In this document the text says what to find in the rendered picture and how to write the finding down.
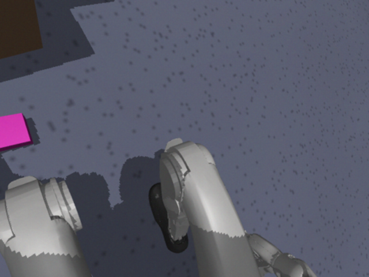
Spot right robot hand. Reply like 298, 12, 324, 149
245, 230, 283, 277

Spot right robot arm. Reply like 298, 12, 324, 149
273, 253, 317, 277

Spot right robot foot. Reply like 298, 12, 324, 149
149, 182, 189, 253

